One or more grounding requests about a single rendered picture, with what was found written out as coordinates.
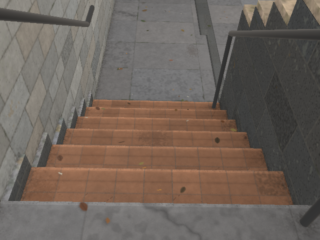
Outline stairs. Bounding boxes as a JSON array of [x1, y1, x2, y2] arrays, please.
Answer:
[[20, 99, 294, 205]]

